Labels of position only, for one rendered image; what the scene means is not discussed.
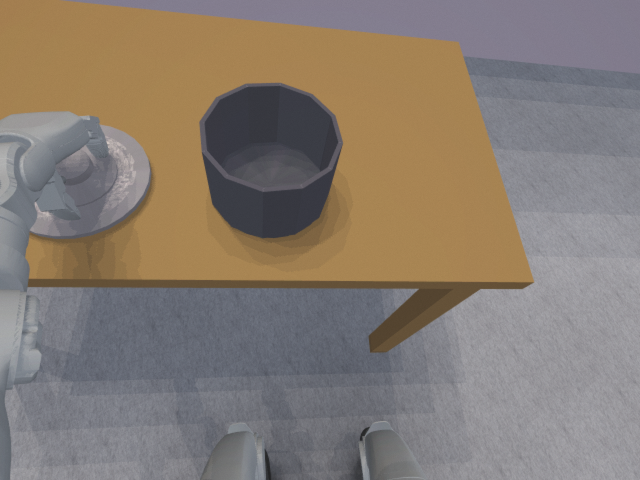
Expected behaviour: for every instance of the left robot hand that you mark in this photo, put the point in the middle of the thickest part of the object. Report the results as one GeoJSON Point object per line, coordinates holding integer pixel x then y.
{"type": "Point", "coordinates": [64, 133]}

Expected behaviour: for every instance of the table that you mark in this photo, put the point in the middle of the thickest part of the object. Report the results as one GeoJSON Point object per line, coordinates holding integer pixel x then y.
{"type": "Point", "coordinates": [416, 202]}

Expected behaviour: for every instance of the robot left shin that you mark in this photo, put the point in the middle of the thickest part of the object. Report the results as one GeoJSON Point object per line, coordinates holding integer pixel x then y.
{"type": "Point", "coordinates": [238, 427]}

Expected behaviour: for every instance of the lid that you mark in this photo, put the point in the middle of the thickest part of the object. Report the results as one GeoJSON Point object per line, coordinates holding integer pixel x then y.
{"type": "Point", "coordinates": [115, 189]}

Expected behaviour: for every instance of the knob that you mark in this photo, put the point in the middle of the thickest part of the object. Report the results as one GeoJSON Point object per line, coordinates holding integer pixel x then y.
{"type": "Point", "coordinates": [76, 168]}

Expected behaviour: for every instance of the pot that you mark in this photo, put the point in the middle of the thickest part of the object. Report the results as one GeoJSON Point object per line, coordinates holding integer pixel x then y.
{"type": "Point", "coordinates": [270, 153]}

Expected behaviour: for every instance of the robot left forearm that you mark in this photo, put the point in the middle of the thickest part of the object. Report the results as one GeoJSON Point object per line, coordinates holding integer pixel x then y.
{"type": "Point", "coordinates": [26, 165]}

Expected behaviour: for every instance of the robot left upper arm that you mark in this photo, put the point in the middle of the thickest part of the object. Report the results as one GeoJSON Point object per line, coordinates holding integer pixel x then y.
{"type": "Point", "coordinates": [20, 356]}

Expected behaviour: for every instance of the right robot thigh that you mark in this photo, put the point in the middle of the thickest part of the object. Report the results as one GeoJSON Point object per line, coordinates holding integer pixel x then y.
{"type": "Point", "coordinates": [384, 455]}

